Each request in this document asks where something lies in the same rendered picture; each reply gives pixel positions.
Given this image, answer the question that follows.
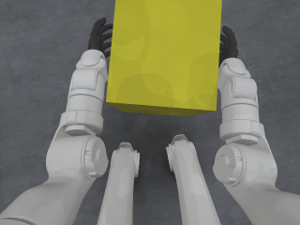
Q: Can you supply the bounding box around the carton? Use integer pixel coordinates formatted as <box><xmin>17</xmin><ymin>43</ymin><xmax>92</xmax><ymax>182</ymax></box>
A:
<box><xmin>106</xmin><ymin>0</ymin><xmax>222</xmax><ymax>117</ymax></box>

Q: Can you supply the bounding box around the left robot thigh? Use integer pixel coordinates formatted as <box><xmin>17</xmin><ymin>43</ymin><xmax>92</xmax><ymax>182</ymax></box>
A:
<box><xmin>97</xmin><ymin>147</ymin><xmax>140</xmax><ymax>225</ymax></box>

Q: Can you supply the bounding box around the left robot forearm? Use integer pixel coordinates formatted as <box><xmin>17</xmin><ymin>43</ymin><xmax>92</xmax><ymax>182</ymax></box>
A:
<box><xmin>46</xmin><ymin>49</ymin><xmax>109</xmax><ymax>171</ymax></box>

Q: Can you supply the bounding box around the left robot hand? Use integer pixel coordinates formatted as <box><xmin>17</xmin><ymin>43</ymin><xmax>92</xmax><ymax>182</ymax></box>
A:
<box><xmin>87</xmin><ymin>17</ymin><xmax>113</xmax><ymax>58</ymax></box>

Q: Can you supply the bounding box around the robot right upper arm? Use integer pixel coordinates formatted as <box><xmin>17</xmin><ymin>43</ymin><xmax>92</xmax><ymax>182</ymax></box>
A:
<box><xmin>213</xmin><ymin>142</ymin><xmax>300</xmax><ymax>225</ymax></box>

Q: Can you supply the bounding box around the right robot forearm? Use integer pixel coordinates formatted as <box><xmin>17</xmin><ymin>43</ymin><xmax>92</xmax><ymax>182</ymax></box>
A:
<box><xmin>217</xmin><ymin>57</ymin><xmax>273</xmax><ymax>157</ymax></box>

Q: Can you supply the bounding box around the left robot shin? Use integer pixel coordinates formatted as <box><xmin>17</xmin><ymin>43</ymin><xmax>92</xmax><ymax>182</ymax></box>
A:
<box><xmin>110</xmin><ymin>142</ymin><xmax>134</xmax><ymax>166</ymax></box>

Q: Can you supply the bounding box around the right robot hand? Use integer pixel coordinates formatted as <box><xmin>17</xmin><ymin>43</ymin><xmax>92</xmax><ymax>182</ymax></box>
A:
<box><xmin>218</xmin><ymin>25</ymin><xmax>239</xmax><ymax>68</ymax></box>

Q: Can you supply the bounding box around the robot left upper arm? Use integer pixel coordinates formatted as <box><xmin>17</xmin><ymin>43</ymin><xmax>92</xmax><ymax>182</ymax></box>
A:
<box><xmin>0</xmin><ymin>135</ymin><xmax>109</xmax><ymax>225</ymax></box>

